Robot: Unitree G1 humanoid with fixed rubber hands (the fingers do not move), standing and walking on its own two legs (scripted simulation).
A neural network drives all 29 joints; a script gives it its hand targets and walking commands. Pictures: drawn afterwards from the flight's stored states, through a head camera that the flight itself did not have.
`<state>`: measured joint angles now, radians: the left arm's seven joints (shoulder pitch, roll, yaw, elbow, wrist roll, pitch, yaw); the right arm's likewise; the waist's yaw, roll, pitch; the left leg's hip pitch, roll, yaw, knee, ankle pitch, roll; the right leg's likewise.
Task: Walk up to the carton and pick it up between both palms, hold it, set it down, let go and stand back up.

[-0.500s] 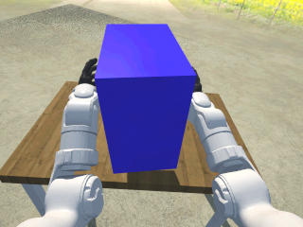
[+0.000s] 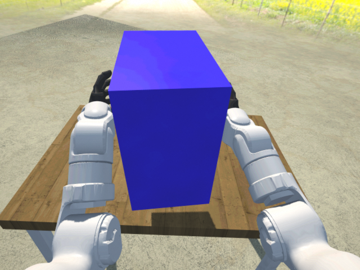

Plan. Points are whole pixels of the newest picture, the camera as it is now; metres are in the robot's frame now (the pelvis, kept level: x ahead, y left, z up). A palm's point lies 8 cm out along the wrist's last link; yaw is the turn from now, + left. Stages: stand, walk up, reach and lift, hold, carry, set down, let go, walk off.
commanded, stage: reach and lift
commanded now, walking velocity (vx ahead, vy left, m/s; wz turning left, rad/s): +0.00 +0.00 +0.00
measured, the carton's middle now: (165, 115) +0.41 +0.00 +0.20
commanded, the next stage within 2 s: hold in 0.44 s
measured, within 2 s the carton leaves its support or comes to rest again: neither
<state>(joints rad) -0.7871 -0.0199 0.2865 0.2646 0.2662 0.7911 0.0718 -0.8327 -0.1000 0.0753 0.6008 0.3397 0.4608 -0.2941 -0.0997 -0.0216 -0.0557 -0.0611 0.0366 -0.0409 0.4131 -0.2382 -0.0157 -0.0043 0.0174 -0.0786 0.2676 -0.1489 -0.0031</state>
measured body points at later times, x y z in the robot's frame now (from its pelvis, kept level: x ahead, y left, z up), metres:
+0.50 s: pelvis +0.00 +0.00 +0.00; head -0.08 +0.03 +0.44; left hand +0.38 +0.14 +0.26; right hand +0.37 -0.13 +0.26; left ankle +0.00 +0.12 -0.75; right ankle +0.01 -0.12 -0.75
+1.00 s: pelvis -0.02 -0.01 +0.00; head -0.10 +0.01 +0.44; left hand +0.37 +0.14 +0.28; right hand +0.37 -0.13 +0.28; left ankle +0.00 +0.12 -0.75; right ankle +0.01 -0.12 -0.75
